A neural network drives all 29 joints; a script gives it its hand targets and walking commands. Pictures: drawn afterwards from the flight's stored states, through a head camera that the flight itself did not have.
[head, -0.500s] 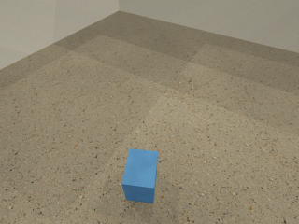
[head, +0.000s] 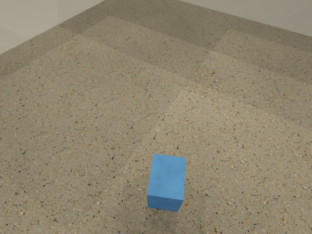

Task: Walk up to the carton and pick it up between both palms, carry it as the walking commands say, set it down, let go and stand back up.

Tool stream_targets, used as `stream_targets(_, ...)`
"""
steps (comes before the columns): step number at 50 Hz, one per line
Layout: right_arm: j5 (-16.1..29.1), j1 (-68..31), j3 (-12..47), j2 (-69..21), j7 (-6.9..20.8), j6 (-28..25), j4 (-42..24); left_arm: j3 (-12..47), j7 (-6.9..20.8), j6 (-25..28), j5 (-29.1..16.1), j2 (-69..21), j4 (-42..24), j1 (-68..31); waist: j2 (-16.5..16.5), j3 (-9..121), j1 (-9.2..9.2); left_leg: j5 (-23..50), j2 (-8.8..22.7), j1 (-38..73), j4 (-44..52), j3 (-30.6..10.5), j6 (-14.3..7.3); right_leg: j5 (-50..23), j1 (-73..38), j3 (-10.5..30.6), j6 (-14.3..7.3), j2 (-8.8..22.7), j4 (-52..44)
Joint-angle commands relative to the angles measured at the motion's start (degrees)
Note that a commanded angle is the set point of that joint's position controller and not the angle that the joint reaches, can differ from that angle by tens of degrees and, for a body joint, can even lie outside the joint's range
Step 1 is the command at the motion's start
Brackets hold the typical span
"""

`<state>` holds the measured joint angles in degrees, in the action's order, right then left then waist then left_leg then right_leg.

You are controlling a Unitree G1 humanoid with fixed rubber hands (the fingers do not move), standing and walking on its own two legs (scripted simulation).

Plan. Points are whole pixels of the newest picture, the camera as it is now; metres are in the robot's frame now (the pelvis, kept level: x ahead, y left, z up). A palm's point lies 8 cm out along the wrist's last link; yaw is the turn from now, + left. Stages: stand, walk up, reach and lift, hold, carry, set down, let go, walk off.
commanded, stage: walk up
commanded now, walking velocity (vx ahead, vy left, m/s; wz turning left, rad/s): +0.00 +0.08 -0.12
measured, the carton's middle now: (165, 183) +0.45 -0.02 -0.62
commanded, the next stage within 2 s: stand in 0.76 s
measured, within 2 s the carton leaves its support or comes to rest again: neither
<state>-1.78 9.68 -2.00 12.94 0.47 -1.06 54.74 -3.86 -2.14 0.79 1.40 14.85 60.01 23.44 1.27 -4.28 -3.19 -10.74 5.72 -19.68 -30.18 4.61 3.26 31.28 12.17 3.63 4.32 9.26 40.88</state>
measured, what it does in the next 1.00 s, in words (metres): steps on the spot: right foot, then left foot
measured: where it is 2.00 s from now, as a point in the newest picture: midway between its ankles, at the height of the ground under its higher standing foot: outside the picture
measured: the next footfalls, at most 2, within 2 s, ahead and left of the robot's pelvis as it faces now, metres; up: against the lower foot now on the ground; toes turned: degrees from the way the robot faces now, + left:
right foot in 0.28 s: +0.06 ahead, -0.09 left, +0.00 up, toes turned +3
left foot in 0.54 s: +0.04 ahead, +0.14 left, +0.00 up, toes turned -6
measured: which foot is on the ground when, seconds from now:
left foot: down 0.00-0.30, up 0.32-0.52, down 0.54-1.00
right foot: up 0.00-0.26, down 0.28-1.00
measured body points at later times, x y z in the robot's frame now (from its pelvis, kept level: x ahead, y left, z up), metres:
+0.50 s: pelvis +0.02 +0.01 +0.02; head +0.04 +0.00 +0.47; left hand +0.09 +0.26 -0.12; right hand +0.04 -0.24 -0.14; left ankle +0.00 +0.14 -0.71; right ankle +0.03 -0.08 -0.72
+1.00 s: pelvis +0.02 +0.03 +0.02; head +0.03 +0.03 +0.47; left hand +0.03 +0.26 -0.14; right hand +0.02 -0.20 -0.14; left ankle +0.00 +0.13 -0.72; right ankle +0.03 -0.08 -0.72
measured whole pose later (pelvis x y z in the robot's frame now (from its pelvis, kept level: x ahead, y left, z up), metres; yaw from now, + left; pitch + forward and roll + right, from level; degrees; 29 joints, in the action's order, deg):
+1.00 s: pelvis +0.02 +0.03 +0.02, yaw -1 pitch +2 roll +0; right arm 1.5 16.9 0.3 9.2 -1.8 2.1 59.4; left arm 1.2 -1.5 -2.7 -2.2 10.0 58.7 16.8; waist -0.4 1.6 -0.1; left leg -16.2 0.8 -13.2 -26.0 4.0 -1.1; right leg 13.9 15.5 -2.6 -1.1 0.2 25.6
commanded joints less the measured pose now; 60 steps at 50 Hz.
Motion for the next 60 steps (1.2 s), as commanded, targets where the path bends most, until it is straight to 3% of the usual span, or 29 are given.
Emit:
stream_targets(1,0.0,13.2,-2.3,14.1,-1.9,-0.8,1.9,0.9,-0.2,-0.4,-1.3,0.5,-5.0,0.5,-15.6,14.2,5.68,65.2,19.8,21.0,3.2,-12.6,-14.8,8.8,12.8,-1.1,-1.8,-5.1,20.1)
stream_targets(2,0.1,8.8,-1.8,10.2,-2.2,-0.2,1.8,1.0,0.4,-0.6,-1.5,0.6,-5.3,-1.9,-15.7,12.8,4.59,52.9,16.0,18.2,4.5,-8.3,-13.3,4.5,12.5,-1.1,-2.3,-4.9,18.8)
stream_targets(3,0.1,5.9,-1.2,8.5,-2.3,-0.2,0.3,0.7,0.6,-1.5,-1.2,2.4,-3.7,-1.5,-14.6,10.1,3.82,47.2,13.6,15.6,5.0,-7.1,-11.3,0.5,12.1,-1.3,-2.7,-5.2,17.7)
stream_targets(5,0.1,4.4,-1.1,7.1,-2.2,0.0,-0.2,0.5,1.1,-2.6,-1.1,2.5,-3.5,-2.5,-14.8,7.8,2.72,45.3,11.6,12.0,6.0,-4.9,-10.7,-3.7,9.2,-2.6,-2.4,-6.1,14.2)
stream_targets(9,-0.2,2.8,-1.6,6.9,-2.0,0.9,-0.4,1.1,1.4,-3.0,-1.1,1.1,-4.3,-6.5,-15.3,6.6,2.79,32.2,12.2,10.2,9.0,-8.1,-12.2,-6.7,4.4,-4.5,-3.3,-6.9,2.0)
stream_targets(12,0.2,0.7,-2.3,8.4,-1.7,1.9,-1.0,1.4,1.5,-2.6,-0.8,1.3,-3.0,-6.1,-12.5,5.2,1.38,14.2,11.3,4.5,9.6,-9.4,-8.7,-17.5,-3.8,-7.0,-5.1,-8.1,-12.8)
stream_targets(13,0.5,1.1,-2.3,7.7,-1.5,2.2,-1.2,1.2,1.5,-2.3,-0.2,2.7,-2.6,-5.6,-9.9,4.7,1.04,6.5,10.0,0.1,9.4,-9.2,-6.1,-19.2,-8.0,-6.0,-6.1,-6.7,-16.6)
stream_targets(14,0.4,2.8,-2.0,6.5,-1.5,2.4,-1.8,0.3,1.5,-2.3,0.5,5.8,-2.4,-5.3,-1.7,3.3,1.12,0.3,7.5,-3.5,4.8,-7.4,-3.7,-17.6,-8.7,-0.6,-7.4,-2.0,-21.2)
stream_targets(15,0.7,3.4,-1.5,4.4,-1.8,2.9,-2.6,-0.2,1.8,-2.6,0.1,10.1,-2.9,-9.1,12.0,1.2,2.00,-10.3,0.0,-4.0,-0.5,1.0,-0.9,-12.9,-1.7,8.3,-11.4,6.0,-28.2)
stream_targets(16,0.7,1.6,-2.0,5.1,-2.4,3.7,-2.6,0.1,2.0,-2.7,0.0,9.4,-3.3,-10.9,13.4,-1.3,1.09,-18.8,-2.1,-1.7,-9.8,1.2,-1.1,-13.5,3.7,11.8,-14.3,7.5,-30.9)
stream_targets(17,0.6,3.2,-2.4,5.7,-2.6,4.2,-2.3,0.1,1.9,-2.7,0.1,8.4,-3.8,-12.5,12.5,-2.2,1.97,-21.4,-2.4,-2.1,-18.0,-0.7,-1.4,-18.4,5.2,10.6,-15.9,6.1,-30.3)
stream_targets(19,0.9,8.6,-0.9,2.4,-2.2,3.7,0.1,1.7,1.1,-1.4,-0.4,3.2,-4.3,-14.8,3.5,1.3,4.60,-16.9,-1.6,-1.1,-19.4,-4.2,-1.8,-29.7,1.5,6.2,-15.2,6.0,-28.4)
stream_targets(20,0.9,9.5,-0.2,1.6,-2.0,3.5,1.4,1.9,0.9,-0.5,-0.3,2.7,-4.1,-14.6,2.2,2.4,4.71,-15.4,-1.6,-0.4,-15.5,-4.4,-1.8,-35.6,-1.3,5.3,-14.1,5.7,-27.4)
stream_targets(22,1.3,8.3,0.4,2.0,-2.0,3.0,2.4,1.3,0.8,0.1,0.0,3.7,-2.7,-13.0,5.4,3.8,3.69,-14.8,-2.5,1.5,-8.5,-3.8,-1.5,-44.0,-5.8,3.1,-13.3,4.1,-25.5)
stream_targets(24,1.4,8.2,0.5,2.5,-2.3,2.7,3.1,0.9,0.8,-0.1,-0.1,4.4,-1.5,-12.1,7.0,5.4,3.65,-11.6,-3.4,4.2,-2.1,-2.7,-1.6,-46.2,-7.7,2.7,-12.9,3.7,-23.7)
stream_targets(26,1.4,9.7,0.9,2.1,-2.7,2.0,4.6,0.8,0.9,-0.4,-0.6,4.6,-0.5,-11.9,5.2,6.2,4.43,0.2,-3.0,9.6,9.5,-2.1,-1.7,-42.2,-7.0,1.7,-10.6,2.7,-22.4)
stream_targets(28,0.5,10.5,0.7,4.2,-2.6,0.9,5.5,1.3,1.1,-0.5,-1.1,1.5,-0.3,-11.8,-0.8,6.6,3.93,9.9,3.5,15.9,13.5,-6.4,-2.4,-31.4,-1.5,-0.6,-7.0,-1.5,-20.4)
stream_targets(29,0.8,9.2,0.4,5.5,-2.2,0.6,5.7,1.5,1.0,-0.8,-1.3,0.0,-0.5,-11.2,-7.6,4.9,3.19,10.2,5.4,12.5,13.7,-10.3,-4.0,-23.3,-1.3,-3.4,-5.2,-5.3,-21.6)
stream_targets(30,0.6,8.2,0.5,5.7,-2.0,0.4,5.7,1.7,1.0,-1.0,-1.0,0.3,0.2,-11.2,-8.3,3.3,3.26,6.7,6.4,10.7,15.8,-12.3,-4.9,-21.0,-2.1,-4.2,-4.6,-5.8,-20.7)
stream_targets(34,0.7,8.4,1.0,3.3,-2.4,0.5,7.8,2.4,1.1,-0.6,-0.4,0.3,2.4,-8.6,-6.3,0.7,2.88,0.0,4.0,8.2,17.5,-10.4,-4.8,-24.0,-4.1,-3.0,-5.0,-4.3,-21.9)
stream_targets(39,0.7,9.5,0.8,1.8,-2.4,0.4,9.2,2.9,0.6,-0.2,-0.6,-0.1,4.0,-7.0,-3.1,0.2,3.54,0.5,2.8,9.8,16.6,-8.5,-4.0,-24.8,-3.6,-2.0,-5.1,-3.3,-23.8)
stream_targets(48,0.8,10.7,0.6,0.2,-2.5,0.3,10.3,3.2,0.0,0.1,-0.6,-1.3,4.6,-4.5,-1.5,0.0,3.60,2.3,1.8,10.6,15.1,-7.2,-3.7,-25.6,-3.2,-1.1,-5.4,-2.8,-24.7)
stream_targets(49,5.8,-9.4,1.4,10.6,-2.1,1.1,-9.8,4.3,1.1,-0.8,-7.6,4.7,-15.5,-24.6,-1.9,11.8,2.24,-17.4,-3.8,-10.5,1.9,-3.2,-5.1,-5.9,9.4,-1.4,-8.0,-9.9,-10.2)
stream_targets(50,6.5,-29.5,1.5,6.2,-2.9,5.4,-21.0,6.6,0.6,-6.5,-6.8,4.5,-31.9,-44.8,-2.7,11.5,2.99,-18.9,-3.6,-9.0,-1.5,-4.5,-5.3,-5.3,11.3,-1.6,-7.4,-8.9,-8.2)
stream_targets(52,5.5,-20.4,-1.0,7.7,-3.5,15.6,-22.4,5.0,1.2,-15.6,-5.5,5.9,-24.7,-35.2,-0.3,7.9,5.81,-24.8,-3.3,-10.0,-0.6,-1.8,-5.0,-0.8,13.0,-8.9,-6.0,-9.1,-9.3)
stream_targets(54,5.4,-10.1,-0.5,6.0,-1.9,27.3,-17.9,5.3,2.9,-26.0,-4.5,5.6,-21.6,-27.6,-2.7,3.8,5.34,-25.1,-3.4,-11.4,0.0,-3.0,-6.3,-2.7,8.0,-8.4,-6.4,-9.2,-8.8)
stream_targets(56,4.9,-1.4,-0.2,4.1,-1.2,35.5,-17.1,5.8,2.9,-34.4,-2.7,4.0,-20.8,-22.3,-1.3,2.9,5.12,-13.3,-4.8,-13.3,-1.9,-4.6,-7.1,-13.3,9.1,-5.6,-5.9,-10.2,-8.7)
stream_targets(57,4.7,1.4,0.6,3.2,-1.0,37.7,-18.7,6.1,3.2,-36.9,-2.2,2.8,-21.6,-18.8,-0.2,6.7,5.04,-2.5,-6.3,-10.7,-4.0,-4.7,-6.9,-22.8,7.8,-5.0,-5.8,-10.8,-8.1)
stream_targets(60,5.3,4.3,0.6,1.0,-0.6,38.6,-23.2,5.7,4.5,-38.3,-2.3,1.1,-26.8,-14.1,-0.8,17.3,5.70,16.2,-7.4,-4.5,-6.0,-7.2,-7.1,-43.5,2.0,-2.8,-6.0,-11.3,-6.8)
